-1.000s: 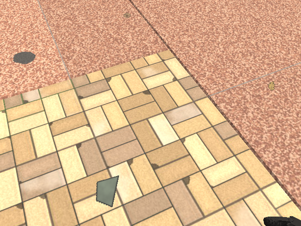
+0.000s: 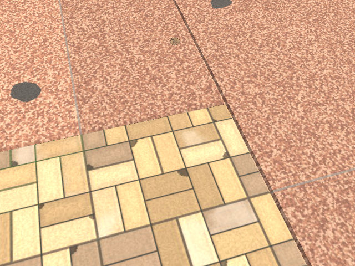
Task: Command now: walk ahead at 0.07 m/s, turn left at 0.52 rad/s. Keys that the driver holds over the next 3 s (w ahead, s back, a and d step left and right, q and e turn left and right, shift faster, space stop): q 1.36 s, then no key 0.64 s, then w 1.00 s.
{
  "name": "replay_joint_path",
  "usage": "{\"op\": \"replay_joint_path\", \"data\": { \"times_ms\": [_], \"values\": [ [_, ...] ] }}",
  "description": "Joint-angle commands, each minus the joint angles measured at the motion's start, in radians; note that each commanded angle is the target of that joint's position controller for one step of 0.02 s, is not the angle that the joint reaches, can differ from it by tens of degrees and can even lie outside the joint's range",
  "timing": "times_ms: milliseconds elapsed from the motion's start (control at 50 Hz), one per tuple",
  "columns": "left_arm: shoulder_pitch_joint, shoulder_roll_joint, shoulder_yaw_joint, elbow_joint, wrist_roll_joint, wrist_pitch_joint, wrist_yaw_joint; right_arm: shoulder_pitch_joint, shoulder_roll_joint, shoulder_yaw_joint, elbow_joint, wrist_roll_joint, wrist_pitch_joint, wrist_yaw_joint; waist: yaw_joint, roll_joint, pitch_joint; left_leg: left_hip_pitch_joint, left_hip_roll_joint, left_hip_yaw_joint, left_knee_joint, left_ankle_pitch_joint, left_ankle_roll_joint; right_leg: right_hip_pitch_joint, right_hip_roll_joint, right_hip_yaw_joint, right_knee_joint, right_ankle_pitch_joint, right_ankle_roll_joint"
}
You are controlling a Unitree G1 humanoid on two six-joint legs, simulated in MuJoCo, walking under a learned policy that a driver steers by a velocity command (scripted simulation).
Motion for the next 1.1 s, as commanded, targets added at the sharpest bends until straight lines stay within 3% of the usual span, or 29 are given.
{"op": "replay_joint_path", "data": {
  "times_ms": [20, 40, 60, 100, 140, 280, 320, 340, 360, 380, 400, 420, 440, 460, 520, 580, 640, 700, 760, 780, 800, 820, 840, 860, 880, 900, 960, 1020, 1100],
  "values": [
    [0.024, 0.109, 0.023, -0.067, -0.012, -0.001, -0.004, 0.067, -0.155, -0.049, -0.074, 0.017, 0.0, -0.017, -0.025, 0.031, -0.251, 0.43, 0.289, -0.408, -0.199, 0.372, 0.224, -0.312, -0.027, 0.138, 0.238, 0.013, 0.011],
    [0.003, 0.118, 0.028, -0.071, -0.001, 0.009, 0.007, 0.031, -0.142, -0.044, -0.082, 0.025, 0.01, -0.025, -0.012, 0.029, -0.198, 0.338, 0.258, -0.377, -0.227, 0.263, 0.195, -0.293, -0.044, 0.137, 0.162, 0.066, 0.018],
    [0.007, 0.114, 0.029, -0.073, -0.001, 0.017, 0.01, 0.012, -0.146, -0.044, -0.089, 0.016, 0.016, -0.031, 0.01, 0.068, -0.18, 0.256, 0.221, -0.351, -0.248, 0.208, 0.18, -0.23, -0.039, 0.127, 0.105, 0.107, 0.023],
    [0.028, 0.088, 0.024, -0.067, -0.004, 0.019, 0.014, 0.009, -0.156, -0.051, -0.1, 0.002, 0.024, -0.041, 0.018, 0.114, -0.184, 0.216, 0.19, -0.333, -0.258, 0.202, 0.176, -0.175, -0.012, 0.114, -0.004, 0.137, 0.04],
    [0.024, 0.076, 0.019, -0.065, -0.004, 0.016, 0.018, 0.023, -0.17, -0.059, -0.102, 0.007, 0.027, -0.053, 0.008, 0.119, -0.207, 0.219, 0.184, -0.34, -0.249, 0.178, 0.174, -0.145, -0.003, 0.124, -0.096, 0.167, 0.055],
    [-0.002, 0.091, 0.025, -0.077, -0.013, -0.001, -0.001, 0.014, -0.172, -0.065, -0.117, 0.014, 0.05, -0.06, -0.015, 0.173, -0.187, 0.203, 0.161, -0.457, -0.239, -0.044, 0.134, -0.045, 0.019, 0.14, -0.339, 0.222, 0.039],
    [0.048, 0.092, 0.032, -0.062, -0.015, -0.013, -0.01, -0.006, -0.166, -0.063, -0.123, 0.025, 0.059, -0.062, 0.017, 0.173, -0.18, 0.185, 0.135, -0.467, -0.199, -0.034, 0.102, 0.053, 0.022, 0.117, -0.519, 0.309, 0.011],
    [0.08, 0.115, 0.043, -0.053, -0.01, -0.015, -0.01, 0.008, -0.15, -0.058, -0.121, 0.03, 0.062, -0.064, 0.026, 0.147, -0.178, 0.138, 0.097, -0.445, -0.157, -0.081, 0.065, 0.14, -0.023, 0.134, -0.616, 0.366, -0.014],
    [0.105, 0.19, 0.06, -0.058, 0.01, -0.011, -0.004, 0.043, -0.099, -0.044, -0.122, 0.024, 0.063, -0.061, 0.007, -0.02, -0.185, 0.019, 0.01, -0.338, 0.032, -0.284, 0.006, 0.24, -0.23, 0.316, -0.692, 0.355, -0.088],
    [0.067, 0.25, 0.073, -0.059, 0.042, -0.001, -0.004, 0.023, -0.107, -0.051, -0.164, 0.03, 0.052, -0.058, -0.022, -0.318, -0.111, -0.156, -0.133, -0.134, 0.25, -0.455, -0.047, 0.172, -0.392, 0.56, -0.761, 0.469, -0.24],
    [0.004, 0.189, 0.057, -0.099, 0.049, -0.007, 0.0, 0.054, -0.187, -0.074, -0.137, 0.012, 0.043, -0.056, -0.022, -0.233, -0.105, -0.148, -0.062, -0.171, 0.457, -0.437, -0.08, 0.136, -0.42, 0.547, -0.749, 0.522, -0.285],
    [-0.051, 0.138, 0.044, -0.117, 0.035, -0.007, 0.007, 0.082, -0.207, -0.087, -0.106, 0.021, 0.047, -0.052, -0.044, -0.162, -0.102, -0.139, -0.055, -0.163, 0.537, -0.373, -0.092, 0.129, -0.362, 0.434, -0.721, 0.547, -0.245],
    [-0.078, 0.115, 0.038, -0.126, 0.017, -0.006, 0.011, 0.109, -0.181, -0.084, -0.077, 0.021, 0.058, -0.056, -0.051, -0.128, -0.094, -0.144, -0.049, -0.145, 0.589, -0.321, -0.112, 0.144, -0.298, 0.341, -0.701, 0.544, -0.203],
    [-0.079, 0.103, 0.033, -0.127, 0.002, -0.004, 0.016, 0.115, -0.159, -0.078, -0.072, 0.018, 0.067, -0.058, -0.04, -0.127, -0.084, -0.174, -0.041, -0.138, 0.644, -0.278, -0.13, 0.169, -0.282, 0.298, -0.693, 0.564, -0.197],
    [-0.022, 0.107, 0.031, -0.12, 0.008, 0.012, 0.028, 0.045, -0.11, -0.058, -0.104, 0.035, 0.072, -0.05, 0.005, -0.147, -0.072, -0.197, -0.011, -0.068, 0.593, -0.221, -0.164, 0.227, -0.251, 0.191, -0.698, 0.624, -0.215],
    [0.033, 0.143, 0.044, -0.111, 0.009, 0.023, 0.031, -0.02, -0.089, -0.044, -0.139, 0.033, 0.069, -0.042, 0.051, -0.172, -0.099, -0.176, 0.034, -0.043, 0.436, -0.233, -0.18, 0.326, -0.289, 0.172, -0.687, 0.669, -0.237],
    [0.013, 0.182, 0.06, -0.118, 0.002, 0.027, 0.018, -0.027, -0.079, -0.034, -0.154, 0.028, 0.07, -0.028, 0.053, -0.185, -0.115, -0.043, 0.056, 0.01, 0.289, -0.259, -0.163, 0.286, -0.313, 0.122, -0.681, 0.715, -0.24],
    [0.008, 0.198, 0.069, -0.114, -0.013, 0.025, 0.003, -0.01, -0.098, -0.042, -0.155, 0.031, 0.078, -0.019, 0.045, -0.193, -0.12, 0.048, 0.045, 0.052, 0.16, -0.241, -0.131, 0.273, -0.333, 0.097, -0.652, 0.744, -0.232],
    [-0.009, 0.187, 0.069, -0.103, -0.041, 0.021, -0.002, 0.066, -0.1, -0.054, -0.129, 0.031, 0.083, -0.011, -0.013, -0.162, -0.128, 0.222, 0.013, 0.082, -0.116, -0.056, -0.057, 0.222, -0.313, 0.037, -0.539, 0.691, -0.158],
    [0.049, 0.149, 0.06, -0.079, -0.033, 0.016, -0.006, 0.106, -0.14, -0.069, -0.117, 0.029, 0.082, -0.02, -0.018, -0.068, -0.151, 0.369, 0.03, 0.014, -0.196, 0.101, -0.017, 0.123, -0.268, -0.028, -0.423, 0.567, -0.085],
    [0.046, 0.078, 0.036, -0.111, 0.023, 0.013, -0.012, 0.145, -0.262, -0.098, -0.131, 0.025, 0.076, -0.038, -0.004, 0.238, -0.176, 0.568, 0.281, -0.322, -0.183, 0.518, 0.083, -0.163, -0.148, -0.118, -0.114, 0.119, 0.018],
    [-0.046, 0.091, 0.037, -0.16, 0.024, 0.009, -0.003, 0.13, -0.28, -0.092, -0.151, -0.008, 0.053, -0.029, -0.048, 0.296, -0.195, 0.499, 0.431, -0.52, -0.195, 0.593, 0.288, -0.322, -0.031, 0.007, 0.097, -0.136, 0.059],
    [-0.082, 0.137, 0.052, -0.16, 0.006, 0.012, 0.003, 0.126, -0.229, -0.078, -0.144, -0.014, 0.031, -0.021, -0.072, 0.178, -0.195, 0.475, 0.384, -0.45, -0.214, 0.519, 0.288, -0.328, -0.055, 0.089, 0.196, -0.101, 0.056],
    [-0.079, 0.139, 0.055, -0.157, -0.007, 0.015, 0.005, 0.082, -0.203, -0.069, -0.132, -0.005, 0.018, -0.024, -0.039, 0.153, -0.159, 0.443, 0.322, -0.369, -0.211, 0.447, 0.231, -0.332, -0.069, 0.108, 0.198, -0.016, 0.045],
    [-0.06, 0.135, 0.058, -0.138, -0.003, 0.017, 0.013, 0.037, -0.183, -0.064, -0.134, 0.011, 0.017, -0.03, -0.018, 0.111, -0.143, 0.424, 0.271, -0.325, -0.209, 0.378, 0.182, -0.331, -0.076, 0.116, 0.161, 0.054, 0.045],
    [-0.05, 0.145, 0.062, -0.136, 0.005, 0.02, 0.017, 0.004, -0.171, -0.057, -0.137, 0.024, 0.021, -0.036, -0.004, 0.121, -0.133, 0.398, 0.25, -0.308, -0.21, 0.38, 0.165, -0.314, -0.073, 0.118, 0.136, 0.106, 0.052],
    [-0.018, 0.118, 0.055, -0.127, -0.003, 0.016, 0.01, -0.002, -0.169, -0.052, -0.138, 0.014, 0.029, -0.049, 0.011, 0.13, -0.163, 0.368, 0.214, -0.293, -0.215, 0.373, 0.166, -0.241, -0.036, 0.106, 0.068, 0.188, 0.07],
    [-0.049, 0.096, 0.045, -0.138, -0.004, 0.015, 0.009, 0.012, -0.185, -0.057, -0.131, 0.018, 0.034, -0.057, -0.008, 0.135, -0.156, 0.363, 0.204, -0.332, -0.208, 0.269, 0.165, -0.207, -0.02, 0.119, -0.098, 0.205, 0.077],
    [-0.062, 0.101, 0.044, -0.149, -0.01, 0.007, -0.003, 0.002, -0.202, -0.064, -0.131, 0.017, 0.042, -0.053, -0.021, 0.157, -0.138, 0.292, 0.195, -0.414, -0.204, 0.143, 0.166, -0.11, 0.008, 0.131, -0.242, 0.19, 0.065]
  ]
}}
Next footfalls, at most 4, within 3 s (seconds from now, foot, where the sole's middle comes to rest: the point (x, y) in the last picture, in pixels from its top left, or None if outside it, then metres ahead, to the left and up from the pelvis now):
0.34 right None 0.13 -0.15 -0.76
0.78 left None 0.02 0.09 -0.76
1.24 right None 0.16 -0.08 -0.76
1.62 left None -0.05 0.07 -0.76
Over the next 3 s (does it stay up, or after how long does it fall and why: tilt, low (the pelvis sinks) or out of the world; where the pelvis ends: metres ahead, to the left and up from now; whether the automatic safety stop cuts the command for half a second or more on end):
stays up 0.19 0.32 0.02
